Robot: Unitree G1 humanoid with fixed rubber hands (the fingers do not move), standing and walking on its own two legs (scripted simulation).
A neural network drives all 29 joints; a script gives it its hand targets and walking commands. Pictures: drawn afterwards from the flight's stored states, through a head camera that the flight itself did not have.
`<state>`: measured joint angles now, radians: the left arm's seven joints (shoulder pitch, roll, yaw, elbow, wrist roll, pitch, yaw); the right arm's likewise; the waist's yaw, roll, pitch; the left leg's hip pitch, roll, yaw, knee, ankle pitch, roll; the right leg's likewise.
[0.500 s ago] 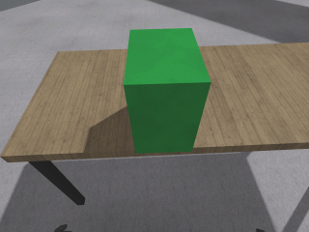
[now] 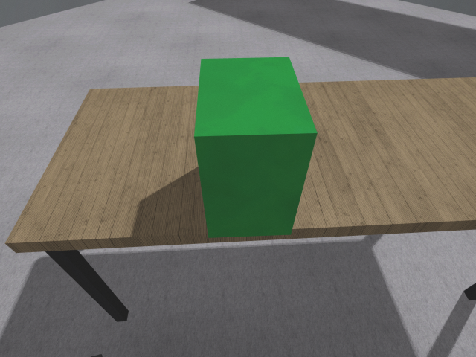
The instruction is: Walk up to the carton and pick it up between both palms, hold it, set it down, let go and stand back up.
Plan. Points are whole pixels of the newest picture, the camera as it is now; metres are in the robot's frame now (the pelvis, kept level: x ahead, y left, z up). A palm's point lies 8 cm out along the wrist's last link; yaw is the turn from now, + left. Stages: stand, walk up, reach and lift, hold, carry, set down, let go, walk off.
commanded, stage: stand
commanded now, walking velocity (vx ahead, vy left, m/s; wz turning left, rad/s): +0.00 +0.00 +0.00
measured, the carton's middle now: (247, 150) +0.53 +0.01 +0.05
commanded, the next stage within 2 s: none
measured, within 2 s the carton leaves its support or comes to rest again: neither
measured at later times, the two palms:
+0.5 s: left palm out of the picture +0.06 +0.30 -0.11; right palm out of the picture +0.07 -0.29 -0.12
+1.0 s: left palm out of the picture +0.06 +0.30 -0.12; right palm out of the picture +0.09 -0.29 -0.11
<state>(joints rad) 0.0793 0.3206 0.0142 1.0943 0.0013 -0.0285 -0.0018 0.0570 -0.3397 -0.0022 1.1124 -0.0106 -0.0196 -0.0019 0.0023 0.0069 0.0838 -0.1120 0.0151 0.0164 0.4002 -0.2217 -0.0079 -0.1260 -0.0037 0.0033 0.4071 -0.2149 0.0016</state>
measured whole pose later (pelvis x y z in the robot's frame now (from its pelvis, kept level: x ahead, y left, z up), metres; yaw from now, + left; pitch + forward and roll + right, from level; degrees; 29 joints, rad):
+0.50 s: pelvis -0.01 +0.00 +0.00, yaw +1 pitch -3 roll +0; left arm 0.10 0.33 0.02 1.12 0.00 -0.02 0.00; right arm 0.09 -0.35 0.00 1.13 -0.01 -0.02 0.00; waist 0.00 0.02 0.07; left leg -0.13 0.01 0.01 0.37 -0.19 0.00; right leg -0.13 -0.01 -0.01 0.37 -0.18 0.01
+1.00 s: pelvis -0.01 +0.00 +0.00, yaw +1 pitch -3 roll +0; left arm 0.10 0.33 0.01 1.12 0.00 -0.02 -0.01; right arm 0.09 -0.34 0.01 1.12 -0.02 -0.02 0.00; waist 0.01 0.00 0.06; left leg -0.12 0.01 -0.01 0.37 -0.19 0.00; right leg -0.11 -0.01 -0.02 0.35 -0.18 0.01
